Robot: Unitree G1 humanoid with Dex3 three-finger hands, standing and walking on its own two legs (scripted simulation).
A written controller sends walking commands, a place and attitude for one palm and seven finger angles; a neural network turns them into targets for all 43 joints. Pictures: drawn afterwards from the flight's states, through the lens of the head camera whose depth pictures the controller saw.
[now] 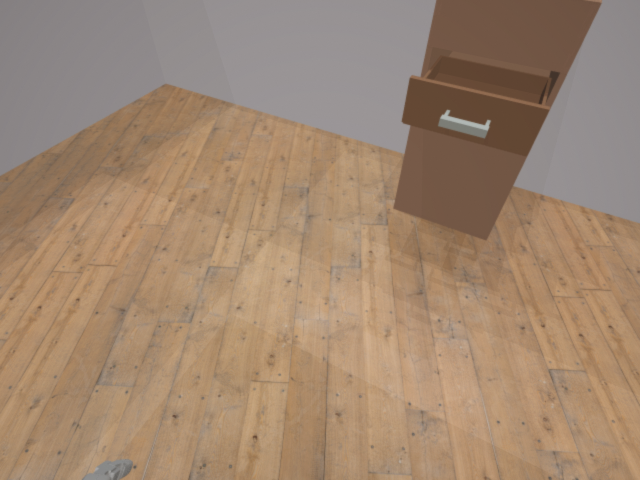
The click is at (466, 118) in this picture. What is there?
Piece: drawer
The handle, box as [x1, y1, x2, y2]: [438, 110, 490, 137]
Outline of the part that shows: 440,117 438,124 439,126 481,137 485,136 490,121 487,120 486,123 482,125 450,117 447,115 449,113 449,110 447,110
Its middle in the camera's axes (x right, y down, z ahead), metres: +0.42 -0.34 +1.12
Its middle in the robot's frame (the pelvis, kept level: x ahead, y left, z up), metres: +1.07 -0.37 -0.10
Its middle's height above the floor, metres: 0.67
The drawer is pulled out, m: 0.25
